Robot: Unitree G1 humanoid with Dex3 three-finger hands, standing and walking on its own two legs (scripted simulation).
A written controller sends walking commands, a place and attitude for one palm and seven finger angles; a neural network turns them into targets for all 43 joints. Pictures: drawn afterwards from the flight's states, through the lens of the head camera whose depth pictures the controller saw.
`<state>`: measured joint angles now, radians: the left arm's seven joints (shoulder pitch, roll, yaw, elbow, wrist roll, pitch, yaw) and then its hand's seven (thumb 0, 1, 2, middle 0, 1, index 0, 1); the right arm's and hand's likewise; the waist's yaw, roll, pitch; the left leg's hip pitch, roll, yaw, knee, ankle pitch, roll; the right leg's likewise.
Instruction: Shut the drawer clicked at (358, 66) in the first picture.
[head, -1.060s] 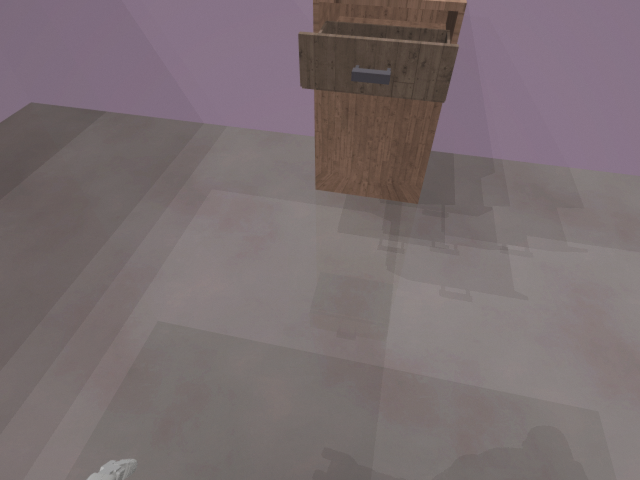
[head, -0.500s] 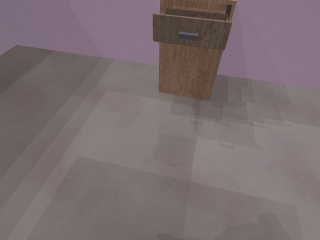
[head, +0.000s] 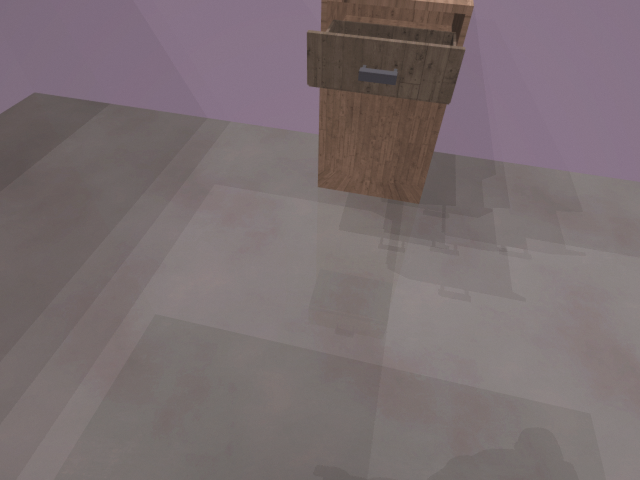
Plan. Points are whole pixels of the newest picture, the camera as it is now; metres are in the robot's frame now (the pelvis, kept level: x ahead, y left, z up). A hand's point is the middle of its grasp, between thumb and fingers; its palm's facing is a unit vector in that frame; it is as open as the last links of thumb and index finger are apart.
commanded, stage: look at it before walking up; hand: left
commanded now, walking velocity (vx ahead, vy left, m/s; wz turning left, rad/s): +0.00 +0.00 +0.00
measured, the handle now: (378, 72) +1.20 -0.11 -0.02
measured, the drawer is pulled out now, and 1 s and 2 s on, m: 0.30 0.30 0.30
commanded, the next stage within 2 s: walk to a spot facing it in 0.38 s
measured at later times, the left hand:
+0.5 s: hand out of the picture +0.08 +0.25 -0.16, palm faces -0.04 -0.94 -0.34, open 7.4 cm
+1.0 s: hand out of the picture +0.15 +0.13 -0.18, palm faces -0.12 -0.97 -0.22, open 7.4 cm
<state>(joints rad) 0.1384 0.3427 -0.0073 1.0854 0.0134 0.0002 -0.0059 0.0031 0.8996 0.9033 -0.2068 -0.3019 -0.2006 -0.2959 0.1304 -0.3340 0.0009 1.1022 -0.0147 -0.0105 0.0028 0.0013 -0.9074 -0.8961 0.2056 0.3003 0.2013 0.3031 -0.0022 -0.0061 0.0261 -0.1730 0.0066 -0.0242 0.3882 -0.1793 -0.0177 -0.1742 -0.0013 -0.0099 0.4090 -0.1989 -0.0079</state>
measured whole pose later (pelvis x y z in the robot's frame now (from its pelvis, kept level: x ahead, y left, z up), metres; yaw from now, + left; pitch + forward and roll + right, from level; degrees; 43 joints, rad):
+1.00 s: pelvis +0.11 -0.06 -0.02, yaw -11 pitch -1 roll +1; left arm 0.33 0.18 0.04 1.02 0.02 -0.06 -0.01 0.00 0.90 0.90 -0.20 -0.30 -0.20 -0.30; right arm 0.32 -0.21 -0.04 1.14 -0.03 0.00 0.01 0.00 -0.91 -0.90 0.20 0.30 0.20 0.30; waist 0.02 0.01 0.05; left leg -0.38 0.10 0.07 1.11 -0.42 -0.02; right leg -0.24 0.02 -0.08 0.61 -0.35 -0.08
